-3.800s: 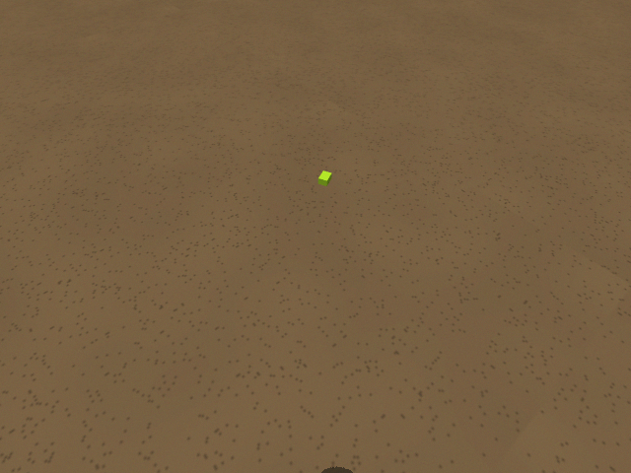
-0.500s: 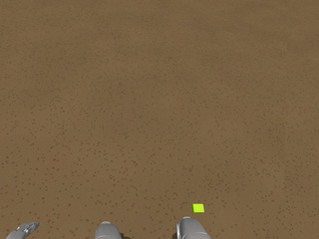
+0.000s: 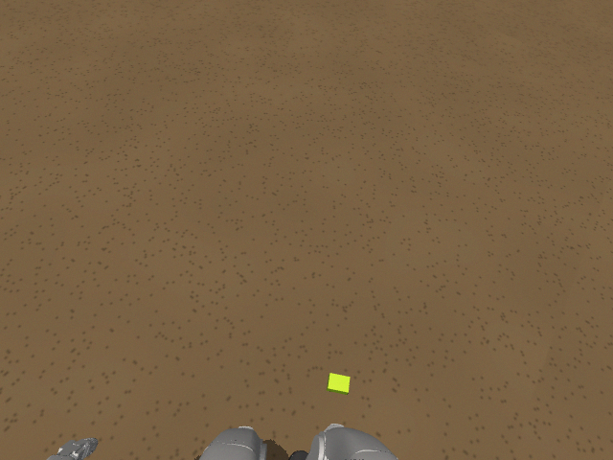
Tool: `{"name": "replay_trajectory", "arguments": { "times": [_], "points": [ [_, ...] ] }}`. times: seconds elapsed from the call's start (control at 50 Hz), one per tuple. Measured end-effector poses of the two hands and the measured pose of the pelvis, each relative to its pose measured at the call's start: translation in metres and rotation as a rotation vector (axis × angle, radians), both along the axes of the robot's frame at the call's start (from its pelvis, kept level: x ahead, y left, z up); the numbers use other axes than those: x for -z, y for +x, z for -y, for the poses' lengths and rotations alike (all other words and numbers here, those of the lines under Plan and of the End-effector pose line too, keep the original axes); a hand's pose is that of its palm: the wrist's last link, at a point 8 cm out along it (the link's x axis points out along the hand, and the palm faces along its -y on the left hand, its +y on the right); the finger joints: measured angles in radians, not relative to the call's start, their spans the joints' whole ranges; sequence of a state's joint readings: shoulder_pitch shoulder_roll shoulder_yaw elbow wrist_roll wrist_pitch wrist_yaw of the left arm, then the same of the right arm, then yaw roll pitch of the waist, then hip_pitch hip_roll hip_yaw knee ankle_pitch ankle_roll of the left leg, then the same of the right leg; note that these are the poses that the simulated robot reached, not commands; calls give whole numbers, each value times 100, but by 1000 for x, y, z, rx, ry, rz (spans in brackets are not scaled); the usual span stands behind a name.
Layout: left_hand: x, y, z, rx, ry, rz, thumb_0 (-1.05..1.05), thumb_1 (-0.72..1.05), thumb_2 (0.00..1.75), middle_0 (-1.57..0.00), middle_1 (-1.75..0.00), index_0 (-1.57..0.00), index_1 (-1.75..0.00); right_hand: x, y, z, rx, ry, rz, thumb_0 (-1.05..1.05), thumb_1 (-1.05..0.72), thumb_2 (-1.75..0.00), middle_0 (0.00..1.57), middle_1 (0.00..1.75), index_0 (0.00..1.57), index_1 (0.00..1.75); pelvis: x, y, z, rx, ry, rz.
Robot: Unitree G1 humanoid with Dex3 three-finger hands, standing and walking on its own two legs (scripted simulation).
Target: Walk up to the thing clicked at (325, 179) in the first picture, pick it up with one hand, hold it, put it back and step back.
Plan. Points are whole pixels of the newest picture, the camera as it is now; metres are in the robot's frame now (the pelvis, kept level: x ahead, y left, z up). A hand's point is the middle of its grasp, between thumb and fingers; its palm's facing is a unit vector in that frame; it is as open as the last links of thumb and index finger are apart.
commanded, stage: walk up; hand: left
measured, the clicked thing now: (338, 383) +0.35 -0.12 -0.73
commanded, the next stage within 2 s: none
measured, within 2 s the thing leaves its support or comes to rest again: neither
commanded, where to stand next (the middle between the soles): -0.03 -0.37 m, yaw +2 degrees
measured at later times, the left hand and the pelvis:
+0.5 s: hand out of the picture +0.02 +0.01 -0.14, palm faces -0.13 -0.93 -0.34, open 7.4 cm; pelvis -0.07 -0.24 -0.01, yaw -1 degrees
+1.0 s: hand out of the picture -0.09 -0.14 -0.15, palm faces +0.01 -0.90 -0.43, open 7.3 cm; pelvis -0.12 -0.43 -0.01, yaw +0 degrees
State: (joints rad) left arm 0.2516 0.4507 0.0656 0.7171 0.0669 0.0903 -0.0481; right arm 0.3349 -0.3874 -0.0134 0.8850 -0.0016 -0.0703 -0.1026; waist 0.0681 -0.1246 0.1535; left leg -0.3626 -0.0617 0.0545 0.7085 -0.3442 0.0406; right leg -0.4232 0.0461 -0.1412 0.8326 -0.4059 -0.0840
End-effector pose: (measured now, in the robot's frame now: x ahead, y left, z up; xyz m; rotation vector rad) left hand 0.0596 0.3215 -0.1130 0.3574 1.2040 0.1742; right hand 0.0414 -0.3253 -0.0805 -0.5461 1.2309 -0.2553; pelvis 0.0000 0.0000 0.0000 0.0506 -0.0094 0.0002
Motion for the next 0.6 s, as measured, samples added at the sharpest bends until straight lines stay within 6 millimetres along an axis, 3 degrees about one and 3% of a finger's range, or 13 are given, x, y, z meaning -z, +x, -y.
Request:
{"name": "replay_trajectory", "arguments": {
  "times": [0.12, 0.26, 0.3, 0.36, 0.4, 0.46, 0.54, 0.6],
  "points": [
    [-3, 22, 56, 85, -31, 34, 1, 90, 90, -20, -30, -21, -30, -16, -12, 67, 58, -74, 97, 1, -89, -90, 21, 30, 21, 30, -1, -15, 45, 12, -37, 17],
    [-1, 51, 114, 109, 28, 166, 1, 91, 90, -20, -30, -21, -30, -17, -34, 169, 6, -131, 96, 0, -89, -90, 21, 30, 21, 30, 20, -38, 134, 33, -32, 4],
    [2, 51, 140, 116, 49, 186, 1, 91, 90, -20, -30, -20, -30, -8, -41, 208, 1, -144, 88, 0, -89, -90, 21, 30, 21, 30, 31, -45, 165, 36, -36, 4],
    [6, 30, 186, 117, 48, 178, 0, 91, 90, -20, -30, -20, -30, 8, -50, 257, 38, -165, 57, 1, -89, -90, 21, 30, 21, 30, 38, -57, 198, 10, -71, 26],
    [4, 7, 215, 105, 19, 132, 0, 91, 90, -20, -30, -20, -30, 10, -53, 273, 78, -153, 53, 1, -90, -90, 21, 30, 21, 30, 30, -62, 212, 20, -45, 23],
    [-4, -23, 249, 99, -16, 50, 1, 91, 90, -20, -30, -21, -30, 8, -56, 280, 93, -96, 66, 1, -90, -90, 21, 30, 20, 30, 13, -68, 227, 29, -40, 5],
    [-6, -45, 272, 68, -24, 33, 1, 90, 89, -20, -30, -21, -30, 5, -75, 281, 55, -35, 11, 1, -90, -90, 21, 30, 20, 30, 4, -74, 254, 11, -43, -14],
    [5, -53, 280, 42, -19, 53, 1, 90, 89, -20, -30, -21, -30, 5, -96, 287, 39, -28, -31, 1, -90, -90, 21, 30, 21, 30, 9, -81, 274, -6, -45, -14]
  ]
}}
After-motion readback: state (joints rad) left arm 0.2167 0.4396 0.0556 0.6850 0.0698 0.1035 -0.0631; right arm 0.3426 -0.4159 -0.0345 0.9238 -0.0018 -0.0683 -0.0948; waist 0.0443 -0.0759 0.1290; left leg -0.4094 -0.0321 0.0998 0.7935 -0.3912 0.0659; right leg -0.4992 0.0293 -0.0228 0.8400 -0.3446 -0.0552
